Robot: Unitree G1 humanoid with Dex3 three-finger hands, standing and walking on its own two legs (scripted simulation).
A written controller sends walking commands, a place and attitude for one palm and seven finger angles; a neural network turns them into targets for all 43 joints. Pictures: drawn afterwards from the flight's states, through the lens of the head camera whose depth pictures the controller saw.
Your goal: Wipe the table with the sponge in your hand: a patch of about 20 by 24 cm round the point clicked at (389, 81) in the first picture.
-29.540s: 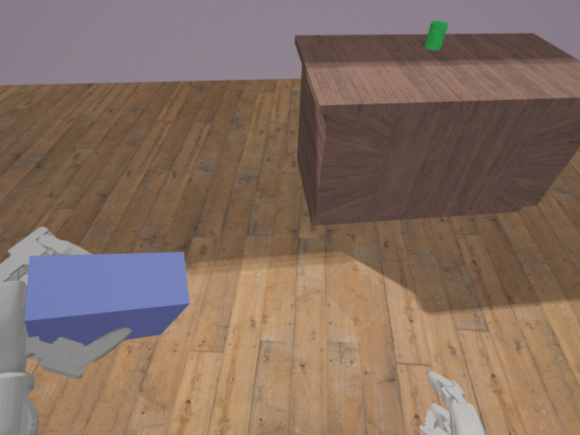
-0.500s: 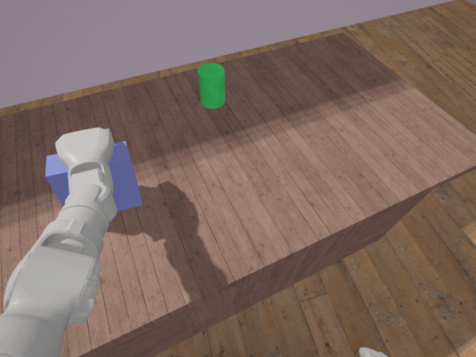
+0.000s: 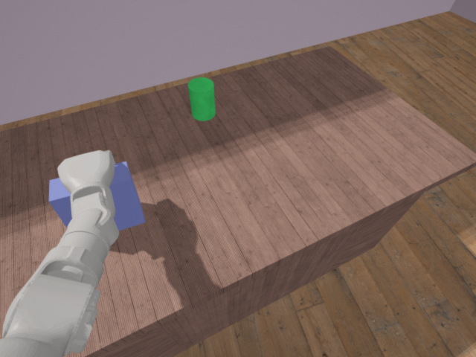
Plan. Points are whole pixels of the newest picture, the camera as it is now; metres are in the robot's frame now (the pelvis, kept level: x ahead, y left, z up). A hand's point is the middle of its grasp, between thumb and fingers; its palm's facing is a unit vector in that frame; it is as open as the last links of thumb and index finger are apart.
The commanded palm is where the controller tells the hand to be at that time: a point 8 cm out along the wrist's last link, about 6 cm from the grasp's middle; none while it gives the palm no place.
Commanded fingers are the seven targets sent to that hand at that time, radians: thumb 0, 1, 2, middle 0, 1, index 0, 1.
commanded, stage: wipe back along the middle lane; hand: left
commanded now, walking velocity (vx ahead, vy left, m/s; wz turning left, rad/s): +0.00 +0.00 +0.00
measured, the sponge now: (105, 210) +0.40 +0.29 -0.03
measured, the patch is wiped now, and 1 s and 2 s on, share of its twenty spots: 0.60 0.80 1.00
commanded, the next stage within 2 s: slide across to the third lane in 1.26 s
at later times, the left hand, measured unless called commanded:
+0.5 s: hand (103, 205) +0.37 +0.26 +0.02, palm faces -0.06 +0.00 -1.00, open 10.0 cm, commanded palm +0.32 +0.23 +0.05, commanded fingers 0.00 0.10 1.30 -1.20 -1.60 -1.20 -1.60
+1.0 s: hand (112, 238) +0.31 +0.23 +0.02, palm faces -0.01 -0.03 -1.00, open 10.0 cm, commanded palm +0.26 +0.20 +0.05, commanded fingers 0.00 0.10 1.30 -1.20 -1.60 -1.20 -1.60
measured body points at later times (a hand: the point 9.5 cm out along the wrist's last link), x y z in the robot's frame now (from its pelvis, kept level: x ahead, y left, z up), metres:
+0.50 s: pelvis +0.00 +0.01 +0.00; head +0.02 +0.01 +0.45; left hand +0.37 +0.26 +0.07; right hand +0.15 -0.22 -0.12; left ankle -0.01 +0.08 -0.73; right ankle -0.02 -0.09 -0.73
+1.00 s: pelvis -0.01 +0.00 +0.00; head -0.02 -0.01 +0.45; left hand +0.30 +0.23 +0.07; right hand +0.21 -0.21 -0.08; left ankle -0.01 +0.08 -0.73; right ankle -0.02 -0.09 -0.73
